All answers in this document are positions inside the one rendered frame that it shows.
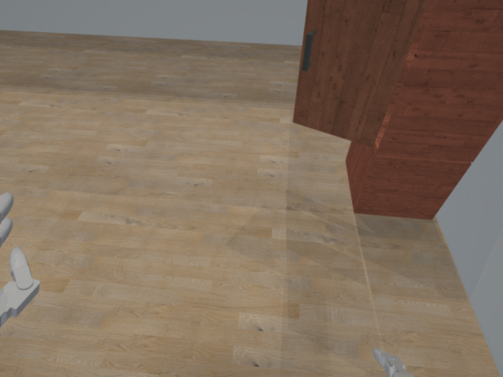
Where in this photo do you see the handle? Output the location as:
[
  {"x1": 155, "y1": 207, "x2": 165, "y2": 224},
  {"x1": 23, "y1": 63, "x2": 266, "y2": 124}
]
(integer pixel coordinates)
[{"x1": 302, "y1": 31, "x2": 316, "y2": 71}]

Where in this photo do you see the left robot hand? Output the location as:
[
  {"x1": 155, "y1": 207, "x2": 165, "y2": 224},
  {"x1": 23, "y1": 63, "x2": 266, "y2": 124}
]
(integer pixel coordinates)
[{"x1": 0, "y1": 192, "x2": 40, "y2": 327}]

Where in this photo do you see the cupboard door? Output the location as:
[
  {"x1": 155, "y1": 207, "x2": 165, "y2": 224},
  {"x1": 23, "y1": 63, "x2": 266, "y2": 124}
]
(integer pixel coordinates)
[{"x1": 293, "y1": 0, "x2": 428, "y2": 148}]

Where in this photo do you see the right robot hand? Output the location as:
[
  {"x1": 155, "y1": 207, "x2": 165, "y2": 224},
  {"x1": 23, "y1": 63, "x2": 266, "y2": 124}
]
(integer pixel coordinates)
[{"x1": 373, "y1": 348, "x2": 414, "y2": 377}]

